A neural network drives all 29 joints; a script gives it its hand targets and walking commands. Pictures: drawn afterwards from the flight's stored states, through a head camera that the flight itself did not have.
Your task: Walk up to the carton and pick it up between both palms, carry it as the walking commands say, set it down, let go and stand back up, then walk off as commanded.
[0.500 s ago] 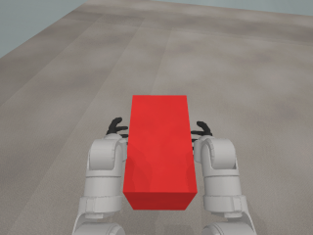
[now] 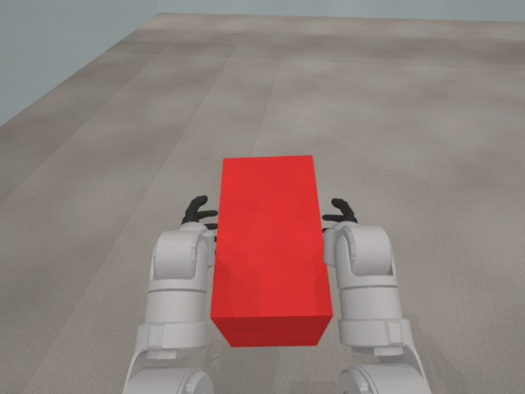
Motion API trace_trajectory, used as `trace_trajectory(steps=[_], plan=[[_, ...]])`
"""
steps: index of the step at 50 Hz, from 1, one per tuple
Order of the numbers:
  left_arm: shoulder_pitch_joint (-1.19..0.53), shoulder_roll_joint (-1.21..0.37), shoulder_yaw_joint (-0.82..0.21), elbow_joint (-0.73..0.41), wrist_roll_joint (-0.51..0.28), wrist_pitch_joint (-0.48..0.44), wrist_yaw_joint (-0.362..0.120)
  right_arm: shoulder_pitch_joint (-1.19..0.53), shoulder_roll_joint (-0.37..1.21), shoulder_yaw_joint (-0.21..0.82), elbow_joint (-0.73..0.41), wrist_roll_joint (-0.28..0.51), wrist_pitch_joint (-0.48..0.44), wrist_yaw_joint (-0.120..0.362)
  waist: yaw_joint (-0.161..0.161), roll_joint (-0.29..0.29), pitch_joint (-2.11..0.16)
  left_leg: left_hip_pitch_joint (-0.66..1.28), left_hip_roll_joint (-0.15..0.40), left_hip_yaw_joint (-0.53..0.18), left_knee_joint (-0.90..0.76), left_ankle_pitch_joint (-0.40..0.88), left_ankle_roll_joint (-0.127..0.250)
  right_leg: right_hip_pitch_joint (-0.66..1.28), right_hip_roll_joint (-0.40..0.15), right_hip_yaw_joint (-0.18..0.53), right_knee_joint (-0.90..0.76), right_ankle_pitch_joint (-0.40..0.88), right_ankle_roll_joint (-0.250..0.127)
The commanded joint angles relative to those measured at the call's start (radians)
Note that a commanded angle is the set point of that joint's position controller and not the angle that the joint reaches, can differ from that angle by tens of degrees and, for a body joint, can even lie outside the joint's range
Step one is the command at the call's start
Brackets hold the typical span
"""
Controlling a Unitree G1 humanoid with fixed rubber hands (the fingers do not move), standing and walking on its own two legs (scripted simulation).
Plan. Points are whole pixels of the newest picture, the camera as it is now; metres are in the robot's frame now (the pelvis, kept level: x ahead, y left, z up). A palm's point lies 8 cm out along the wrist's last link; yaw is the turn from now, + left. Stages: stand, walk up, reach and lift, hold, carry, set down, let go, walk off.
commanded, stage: carry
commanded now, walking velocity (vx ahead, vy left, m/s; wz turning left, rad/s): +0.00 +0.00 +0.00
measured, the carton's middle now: (270, 253) +0.35 -0.01 +0.01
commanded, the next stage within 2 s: none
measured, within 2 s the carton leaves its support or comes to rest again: neither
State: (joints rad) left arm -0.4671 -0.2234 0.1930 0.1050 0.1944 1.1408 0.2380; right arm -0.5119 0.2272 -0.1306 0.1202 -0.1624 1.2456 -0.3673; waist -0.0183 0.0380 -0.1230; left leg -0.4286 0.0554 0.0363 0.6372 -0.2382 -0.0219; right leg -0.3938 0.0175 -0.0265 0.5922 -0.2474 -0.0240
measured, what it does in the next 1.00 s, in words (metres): walks backwards: right foot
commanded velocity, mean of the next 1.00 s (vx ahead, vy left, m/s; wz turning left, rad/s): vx -0.11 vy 0.00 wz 0.23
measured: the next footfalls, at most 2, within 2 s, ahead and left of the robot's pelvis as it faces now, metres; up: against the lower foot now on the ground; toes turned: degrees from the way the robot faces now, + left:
right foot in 0.92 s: -0.04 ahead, -0.06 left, +0.00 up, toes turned +0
left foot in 1.26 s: -0.15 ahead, +0.18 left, +0.00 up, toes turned +24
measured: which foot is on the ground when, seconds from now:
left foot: down 0.00-0.92, up 0.94-1.00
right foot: down 0.00-0.74, up 0.76-0.90, down 0.92-1.00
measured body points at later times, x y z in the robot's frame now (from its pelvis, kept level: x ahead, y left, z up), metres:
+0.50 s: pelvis -0.04 +0.01 -0.01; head -0.04 +0.02 +0.44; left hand +0.28 +0.14 +0.08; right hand +0.28 -0.10 +0.08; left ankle +0.06 +0.14 -0.72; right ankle +0.05 -0.10 -0.72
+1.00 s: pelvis -0.12 +0.02 +0.01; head -0.10 +0.01 +0.46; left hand +0.19 +0.18 +0.09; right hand +0.22 -0.05 +0.08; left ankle -0.02 +0.13 -0.68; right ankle -0.08 -0.06 -0.72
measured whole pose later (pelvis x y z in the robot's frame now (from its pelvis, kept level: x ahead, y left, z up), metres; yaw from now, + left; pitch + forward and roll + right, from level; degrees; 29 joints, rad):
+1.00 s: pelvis -0.12 +0.02 +0.01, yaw +8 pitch +4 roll +1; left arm -0.46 -0.22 0.14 0.00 0.12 1.18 0.32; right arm -0.46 0.22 -0.14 -0.01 -0.15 1.24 -0.31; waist 0.02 0.02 -0.05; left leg -0.66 -0.03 0.04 0.84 -0.33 -0.08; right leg -0.37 -0.03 -0.15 0.57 -0.26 -0.06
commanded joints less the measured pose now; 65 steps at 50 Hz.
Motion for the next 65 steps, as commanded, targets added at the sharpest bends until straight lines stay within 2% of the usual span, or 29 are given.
trace_trajectory(steps=[1, 3, 10, 17, 23, 27, 32, 35, 36, 37, 38, 39, 41, 43, 44, 45, 46, 47, 48, 49, 50, 51, 53, 56, 60, 62, 63, 64, 65], plan=[[-0.472, -1.065, -0.562, 0.012, -0.430, 0.012, -0.311, -0.559, 1.059, 0.537, -0.058, 0.423, -0.073, 0.441, 0.006, -0.187, -0.263, 0.051, 0.019, -0.056, -0.018, -0.131, -0.007, 0.169, -0.287, 0.291, -0.219, 0.274, -0.088], [-0.475, -1.088, -0.560, -0.033, -0.449, 0.018, -0.321, -0.604, 1.070, 0.548, -0.135, 0.436, -0.075, 0.440, 0.012, -0.126, -0.247, 0.091, -0.013, -0.011, -0.008, -0.115, 0.005, 0.139, -0.226, 0.233, -0.231, 0.201, -0.067], [-0.459, -1.067, -0.574, -0.059, -0.450, 0.014, -0.311, -0.584, 1.040, 0.542, -0.146, 0.446, -0.080, 0.441, 0.022, -0.095, -0.276, 0.179, 0.016, -0.038, -0.103, -0.043, 0.028, 0.045, -0.138, 0.136, -0.236, -0.154, -0.037], [-0.457, -1.069, -0.607, -0.080, -0.469, 0.030, -0.307, -0.531, 1.023, 0.540, -0.156, 0.450, -0.066, 0.449, 0.024, 0.003, -0.297, 0.118, 0.130, -0.117, -0.097, 0.175, 0.031, 0.061, -0.151, 0.107, -0.053, 0.149, -0.004], [-0.480, -1.075, -0.615, -0.091, -0.473, 0.038, -0.308, -0.529, 1.025, 0.538, -0.189, 0.453, -0.062, 0.445, 0.013, 0.036, -0.309, 0.081, 0.158, -0.169, -0.115, 0.139, 0.063, 0.003, -0.126, 0.108, -0.008, 0.067, -0.008], [-0.496, -1.082, -0.615, -0.097, -0.475, 0.033, -0.306, -0.548, 1.032, 0.548, -0.220, 0.460, -0.065, 0.441, 0.008, -0.005, -0.308, 0.024, 0.129, -0.157, -0.112, 0.001, 0.060, 0.001, -0.145, 0.147, -0.059, -0.019, -0.024], [-0.477, -1.088, -0.614, -0.103, -0.460, 0.022, -0.304, -0.573, 1.039, 0.570, -0.239, 0.479, -0.065, 0.446, 0.013, -0.196, -0.310, 0.030, -0.004, 0.006, 0.151, -0.107, 0.032, -0.011, -0.279, 0.252, -0.207, -0.024, -0.079], [-0.457, -1.075, -0.599, -0.100, -0.440, 0.023, -0.302, -0.585, 1.036, 0.570, -0.218, 0.495, -0.058, 0.459, 0.007, -0.124, -0.324, 0.178, -0.024, 0.005, 0.063, -0.099, 0.042, -0.130, -0.204, 0.085, -0.122, -0.224, -0.023], [-0.458, -1.070, -0.596, -0.103, -0.438, 0.026, -0.300, -0.583, 1.034, 0.565, -0.209, 0.497, -0.054, 0.463, 0.002, -0.040, -0.312, 0.197, 0.014, -0.081, -0.036, -0.130, 0.064, -0.193, -0.150, 0.015, -0.015, -0.284, 0.011], [-0.473, -1.069, -0.593, -0.112, -0.437, 0.029, -0.298, -0.571, 1.042, 0.563, -0.204, 0.501, -0.050, 0.465, -0.006, 0.188, -0.296, 0.099, 0.186, -0.362, -0.317, -0.310, 0.115, -0.207, -0.024, -0.097, 0.258, -0.286, 0.053], [-0.447, -1.079, -0.586, -0.100, -0.425, 0.038, -0.294, -0.522, 1.044, 0.557, -0.209, 0.504, -0.042, 0.468, 0.001, 0.249, -0.294, -0.026, 0.296, -0.532, -0.482, -0.450, 0.143, -0.128, 0.030, -0.069, 0.504, -0.240, 0.071], [-0.437, -1.090, -0.580, -0.075, -0.420, 0.036, -0.295, -0.540, 1.037, 0.556, -0.211, 0.503, -0.035, 0.471, 0.018, 0.187, -0.289, -0.077, 0.275, -0.471, -0.491, -0.481, 0.123, -0.076, 0.005, -0.033, 0.602, -0.207, 0.071], [-0.499, -1.108, -0.605, -0.114, -0.453, 0.024, -0.298, -0.575, 1.052, 0.547, -0.214, 0.499, -0.039, 0.476, 0.027, 0.153, -0.304, -0.061, 0.186, -0.301, -0.453, -0.317, 0.049, -0.034, -0.010, -0.053, 0.500, -0.186, 0.065], [-0.526, -1.108, -0.627, -0.161, -0.487, 0.019, -0.291, -0.566, 1.056, 0.530, -0.228, 0.492, -0.047, 0.471, 0.027, 0.208, -0.346, 0.017, 0.104, -0.167, -0.418, -0.141, -0.023, 0.099, 0.053, -0.119, 0.203, -0.290, 0.039], [-0.522, -1.102, -0.630, -0.179, -0.492, 0.020, -0.287, -0.563, 1.042, 0.521, -0.244, 0.482, -0.051, 0.465, 0.025, 0.241, -0.348, 0.056, 0.095, -0.169, -0.421, -0.098, -0.058, 0.160, 0.069, -0.133, 0.032, -0.294, 0.028], [-0.493, -1.099, -0.627, -0.174, -0.493, 0.024, -0.282, -0.557, 1.023, 0.513, -0.254, 0.473, -0.051, 0.457, 0.031, 0.204, -0.359, 0.076, 0.071, -0.149, -0.386, -0.070, -0.096, 0.269, 0.055, -0.136, -0.185, -0.232, 0.021], [-0.468, -1.092, -0.624, -0.162, -0.501, 0.029, -0.281, -0.537, 1.007, 0.508, -0.250, 0.465, -0.050, 0.449, 0.031, 0.078, -0.345, 0.057, 0.034, -0.128, -0.279, -0.074, -0.113, 0.355, -0.036, -0.056, -0.331, -0.196, 0.021], [-0.458, -1.081, -0.617, -0.138, -0.494, 0.026, -0.288, -0.498, 1.000, 0.509, -0.208, 0.453, -0.040, 0.443, 0.021, -0.244, -0.363, -0.143, -0.087, -0.003, 0.040, -0.158, -0.126, 0.365, -0.360, 0.347, -0.366, -0.384, -0.103], [-0.494, -1.087, -0.623, -0.143, -0.508, 0.032, -0.303, -0.497, 1.026, 0.515, -0.192, 0.430, -0.043, 0.434, 0.001, -0.270, -0.238, -0.300, -0.048, 0.030, 0.330, -0.281, -0.093, 0.183, -0.553, 0.420, -0.375, -0.225, -0.181], [-0.486, -1.108, -0.604, -0.106, -0.497, 0.049, -0.314, -0.500, 1.027, 0.523, -0.182, 0.425, -0.046, 0.428, 0.007, -0.156, -0.229, -0.271, -0.030, -0.037, 0.468, -0.247, -0.066, 0.153, -0.511, 0.340, -0.351, -0.129, -0.185], [-0.456, -1.109, -0.587, -0.091, -0.490, 0.055, -0.322, -0.530, 1.030, 0.552, -0.215, 0.453, -0.051, 0.425, 0.009, -0.091, -0.226, -0.230, -0.035, -0.049, 0.534, -0.187, -0.051, 0.151, -0.438, 0.222, -0.311, -0.002, -0.138], [-0.448, -1.096, -0.570, -0.105, -0.484, 0.055, -0.328, -0.551, 1.042, 0.576, -0.241, 0.477, -0.052, 0.420, 0.007, -0.092, -0.231, -0.234, -0.029, -0.043, 0.564, -0.135, -0.043, 0.200, -0.370, 0.123, -0.261, 0.121, -0.090], [-0.447, -1.068, -0.558, -0.123, -0.472, 0.054, -0.324, -0.585, 1.036, 0.597, -0.274, 0.498, -0.048, 0.405, 0.008, -0.183, -0.259, -0.263, -0.041, 0.011, 0.457, -0.133, -0.056, 0.311, -0.309, -0.009, -0.168, 0.353, -0.044], [-0.383, -1.035, -0.532, -0.093, -0.441, 0.067, -0.315, -0.529, 1.021, 0.590, -0.228, 0.493, -0.025, 0.395, 0.018, -0.269, -0.304, -0.214, -0.065, 0.057, 0.279, -0.201, -0.047, 0.419, -0.326, -0.057, -0.044, 0.734, -0.066], [-0.351, -1.020, -0.525, -0.081, -0.408, 0.068, -0.310, -0.495, 1.031, 0.581, -0.166, 0.493, -0.007, 0.412, 0.028, -0.322, -0.319, -0.128, -0.087, 0.119, 0.018, -0.160, -0.006, 0.443, -0.374, -0.075, 0.023, 0.747, -0.051], [-0.355, -1.030, -0.537, -0.079, -0.398, 0.060, -0.305, -0.487, 1.041, 0.579, -0.152, 0.494, -0.009, 0.430, 0.009, -0.245, -0.334, 0.072, -0.035, 0.083, -0.235, 0.062, 0.007, 0.302, -0.346, -0.144, 0.129, 0.563, 0.034], [-0.372, -1.032, -0.553, -0.076, -0.399, 0.056, -0.302, -0.486, 1.049, 0.571, -0.142, 0.496, -0.012, 0.438, 0.002, -0.136, -0.330, 0.253, 0.064, -0.062, -0.251, 0.173, 0.024, 0.077, -0.336, -0.133, 0.200, 0.289, 0.082], [-0.419, -1.050, -0.563, -0.115, -0.411, 0.055, -0.303, -0.483, 1.057, 0.560, -0.144, 0.500, -0.029, 0.441, 0.005, 0.233, -0.331, 0.391, 0.319, -0.420, -0.169, 0.796, 0.133, -0.196, -0.195, -0.175, 0.338, -0.186, 0.157], [-0.446, -1.071, -0.592, -0.136, -0.427, 0.050, -0.296, -0.458, 1.067, 0.558, -0.153, 0.501, -0.036, 0.443, -0.010, 0.278, -0.328, 0.428, 0.301, -0.375, -0.111, 0.979, 0.204, -0.292, -0.155, -0.087, 0.451, -0.432, 0.155]])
